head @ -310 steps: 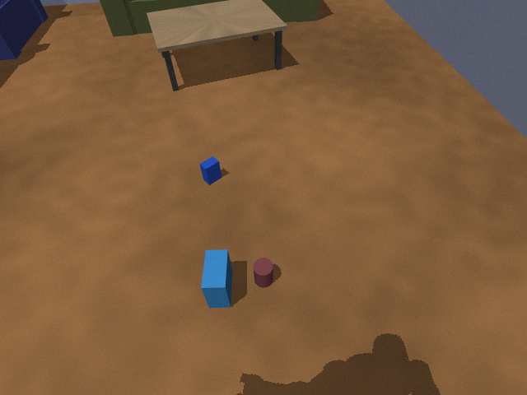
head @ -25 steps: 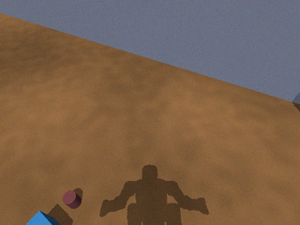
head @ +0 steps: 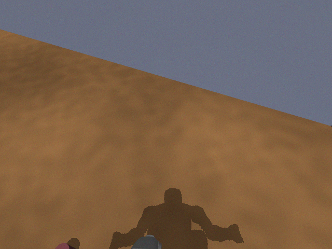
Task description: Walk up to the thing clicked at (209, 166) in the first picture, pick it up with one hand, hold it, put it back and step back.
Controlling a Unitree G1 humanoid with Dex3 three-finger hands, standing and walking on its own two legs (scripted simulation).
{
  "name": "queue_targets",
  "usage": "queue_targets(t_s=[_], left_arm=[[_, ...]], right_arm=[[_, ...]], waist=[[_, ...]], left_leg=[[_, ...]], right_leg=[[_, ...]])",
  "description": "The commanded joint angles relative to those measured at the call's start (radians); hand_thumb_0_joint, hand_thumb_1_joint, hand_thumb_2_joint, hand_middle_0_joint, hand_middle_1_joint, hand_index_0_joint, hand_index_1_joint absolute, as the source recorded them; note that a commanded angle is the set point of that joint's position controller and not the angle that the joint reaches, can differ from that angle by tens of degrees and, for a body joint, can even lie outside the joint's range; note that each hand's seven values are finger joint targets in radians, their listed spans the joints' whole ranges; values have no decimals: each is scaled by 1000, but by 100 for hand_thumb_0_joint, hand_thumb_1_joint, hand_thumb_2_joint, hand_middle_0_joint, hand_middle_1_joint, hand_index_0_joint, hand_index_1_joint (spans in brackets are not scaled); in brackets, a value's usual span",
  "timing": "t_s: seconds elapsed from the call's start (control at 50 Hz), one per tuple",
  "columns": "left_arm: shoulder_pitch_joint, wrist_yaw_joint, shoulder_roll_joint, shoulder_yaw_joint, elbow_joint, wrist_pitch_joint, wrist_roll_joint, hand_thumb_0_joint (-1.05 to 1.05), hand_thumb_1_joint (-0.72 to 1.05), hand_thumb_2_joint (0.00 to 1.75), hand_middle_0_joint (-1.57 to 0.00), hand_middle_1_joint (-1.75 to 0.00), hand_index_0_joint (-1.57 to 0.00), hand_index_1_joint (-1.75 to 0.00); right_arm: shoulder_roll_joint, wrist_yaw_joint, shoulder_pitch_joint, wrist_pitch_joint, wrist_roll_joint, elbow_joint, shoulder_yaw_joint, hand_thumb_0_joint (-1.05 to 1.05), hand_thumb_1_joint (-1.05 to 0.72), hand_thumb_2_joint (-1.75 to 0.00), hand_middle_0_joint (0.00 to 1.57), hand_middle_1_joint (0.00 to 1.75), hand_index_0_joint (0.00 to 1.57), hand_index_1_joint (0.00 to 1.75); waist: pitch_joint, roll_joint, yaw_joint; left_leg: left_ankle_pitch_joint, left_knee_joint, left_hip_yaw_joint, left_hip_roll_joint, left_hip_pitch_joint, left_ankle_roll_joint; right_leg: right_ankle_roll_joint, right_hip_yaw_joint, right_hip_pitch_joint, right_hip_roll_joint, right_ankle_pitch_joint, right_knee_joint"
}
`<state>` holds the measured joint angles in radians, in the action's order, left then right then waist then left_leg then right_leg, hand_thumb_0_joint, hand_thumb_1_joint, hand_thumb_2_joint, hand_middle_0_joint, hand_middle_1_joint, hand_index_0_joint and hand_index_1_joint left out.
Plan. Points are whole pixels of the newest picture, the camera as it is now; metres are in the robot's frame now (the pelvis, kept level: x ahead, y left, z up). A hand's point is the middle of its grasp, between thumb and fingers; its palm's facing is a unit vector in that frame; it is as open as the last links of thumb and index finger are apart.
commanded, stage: walk up
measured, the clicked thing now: out of the picture +0.34 +1.25 -0.72
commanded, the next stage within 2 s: none
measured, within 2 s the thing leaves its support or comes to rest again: neither
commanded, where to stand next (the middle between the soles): +1.01 +0.01 m, yaw -2 degrees
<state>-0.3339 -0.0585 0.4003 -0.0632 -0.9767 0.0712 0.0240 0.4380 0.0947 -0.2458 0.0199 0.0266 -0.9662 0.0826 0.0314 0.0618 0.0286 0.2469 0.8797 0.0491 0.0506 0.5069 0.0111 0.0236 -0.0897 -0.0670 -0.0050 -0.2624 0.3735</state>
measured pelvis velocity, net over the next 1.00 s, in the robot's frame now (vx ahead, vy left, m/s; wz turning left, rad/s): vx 0.48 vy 0.04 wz -0.02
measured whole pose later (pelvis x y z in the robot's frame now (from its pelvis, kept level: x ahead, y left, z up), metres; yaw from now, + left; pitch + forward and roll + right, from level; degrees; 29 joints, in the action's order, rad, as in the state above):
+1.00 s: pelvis +0.48 +0.04 -0.02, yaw -1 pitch -2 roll -1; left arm -0.36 -0.06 0.44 -0.04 -0.89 0.07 0.03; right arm 0.44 0.09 -0.28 0.06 0.03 -0.87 0.07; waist 0.04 -0.01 0.03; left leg 0.18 0.62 -0.06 0.08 0.41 -0.01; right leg 0.01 -0.08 -0.15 0.08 -0.44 0.62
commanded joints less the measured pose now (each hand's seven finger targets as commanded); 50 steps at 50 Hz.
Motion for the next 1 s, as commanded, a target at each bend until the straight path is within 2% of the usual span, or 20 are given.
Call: queue_targets(t_s=[0.0,0.08,0.12,0.14,0.16,0.18,0.22,0.28,0.4,0.5,0.54,0.56,0.58,0.6,0.64,0.72,0.86,0.94,0.96,0.98], left_arm=[[90,22,304,-88,117,42,-9,0,90,90,-20,-30,-20,-30],[45,17,304,-72,123,32,-11,0,90,90,-20,-30,-20,-30],[48,20,273,-54,138,25,-13,0,90,90,-20,-30,-20,-30],[0,25,206,-32,148,18,-19,0,90,90,-20,-30,-20,-30],[-28,30,159,-26,164,19,-42,0,90,90,-20,-30,-20,-30],[27,42,253,-37,155,19,-26,0,90,90,-20,-30,-20,-30],[16,36,252,-30,132,23,-41,0,90,90,-20,-30,-20,-30],[-26,14,220,-31,106,11,-35,0,90,90,-20,-30,-20,-30],[126,-25,194,-32,157,7,-11,0,90,90,-20,-30,-20,-30],[144,-27,188,-46,139,13,-11,0,90,90,-20,-30,-20,-30],[40,-17,216,-63,111,18,-11,0,90,90,-20,-30,-20,-30],[-46,-5,257,-82,91,27,-9,0,90,90,-20,-30,-20,-30],[-153,12,355,-111,92,36,-7,0,90,90,-20,-30,-20,-30],[-151,14,406,-109,97,35,-26,0,90,90,-20,-30,-20,-30],[-30,24,345,-89,134,33,-44,0,90,90,-20,-30,-20,-30],[37,28,270,-63,164,42,-30,0,90,90,-20,-30,-20,-30],[59,17,303,-70,197,44,-14,0,90,90,-20,-30,-20,-30],[102,15,271,-53,203,30,-4,0,90,90,-20,-30,-20,-30],[77,15,222,-34,200,28,1,0,90,90,-20,-30,-20,-30],[28,15,129,-12,207,26,-13,0,90,90,-20,-30,-20,-30]], right_arm=[[173,9,108,29,3,117,51,0,-90,-90,20,30,20,30],[152,4,134,46,6,136,53,0,-90,-90,20,30,20,30],[187,-13,-45,57,10,86,75,0,-90,-90,20,30,20,30],[256,-28,-221,64,27,53,100,0,-90,-90,20,30,20,30],[346,-39,-254,71,20,76,122,0,-90,-90,20,30,20,30],[353,-41,-213,69,-22,94,129,0,-90,-90,20,30,20,30],[274,-54,-89,68,-29,137,88,0,-90,-90,20,30,20,30],[217,-55,-38,81,-29,159,58,0,-90,-90,20,30,20,30],[245,-47,-51,93,-21,186,60,0,-90,-90,20,30,20,30],[238,-48,-34,78,-27,199,54,0,-90,-90,20,30,20,30],[221,-53,-23,74,-24,206,42,0,-90,-90,20,30,20,30],[173,-53,-73,73,-21,203,22,0,-90,-90,20,30,20,30],[97,-52,-122,74,-26,220,-4,0,-90,-90,20,30,20,30],[187,-60,-86,65,-28,210,19,0,-90,-90,20,30,20,30],[210,-67,-68,58,-39,167,22,0,-90,-90,20,30,20,30],[179,-44,-129,45,-27,125,25,0,-90,-90,20,30,20,30],[161,-10,-4,53,-8,163,42,0,-90,-90,20,30,20,30],[197,-22,-148,69,-4,115,68,0,-90,-90,20,30,20,30],[235,-37,-263,77,-3,85,82,0,-90,-90,20,30,20,30],[320,-52,-313,86,10,93,98,0,-90,-90,20,30,20,30]], waist=[[104,-138,5],[69,-136,15],[-35,-17,-83],[-144,156,-157],[-171,323,-158],[-177,163,-151],[-56,34,-80],[14,75,-36],[54,87,-68],[22,32,-35],[-17,-38,37],[-79,-165,71],[-151,-396,100],[-118,-344,102],[-23,-158,50],[11,-204,-16],[42,-190,1],[-30,-71,-107],[-83,76,-161],[-82,324,-159]], left_leg=[[-61,-201,-33,72,35,1],[-73,-310,-121,37,-140,-25],[-35,-381,-159,-33,-422,-61],[118,-445,-8,66,-635,-122],[235,-599,548,340,-776,-228],[251,-651,633,390,-694,-292],[107,-603,307,310,-532,-230],[-76,-633,97,252,-364,-214],[-1,-675,-1,237,-356,-240],[-50,-546,-61,205,-285,-187],[-124,-358,-89,170,-219,-149],[-153,-115,-156,99,-139,-120],[154,197,-176,-21,35,-69],[293,312,-84,-56,159,-57],[177,356,46,22,147,-55],[77,174,1,41,21,-36],[-48,-214,-81,57,-102,-10],[-35,-288,-146,-4,-441,-37],[97,-362,-71,17,-569,-66],[254,-537,359,261,-634,-143]], right_leg=[[160,180,-69,240,-204,-217],[158,138,-80,245,47,-101],[122,54,-143,175,318,219],[78,5,-285,103,263,554],[23,45,-593,-96,-202,786],[47,205,-579,-24,-269,849],[36,237,-561,42,-125,835],[2,182,-464,87,-74,677],[-20,77,-448,120,72,331],[6,13,-241,60,167,214],[23,9,-41,33,120,186],[47,47,127,44,12,119],[111,465,250,307,-168,-1],[226,798,223,437,-229,-136],[228,584,79,388,-73,-108],[187,281,-110,261,106,-113],[192,189,-237,265,-194,-134],[131,110,-382,207,-164,104],[102,54,-430,147,-20,396],[28,10,-616,3,-201,730]])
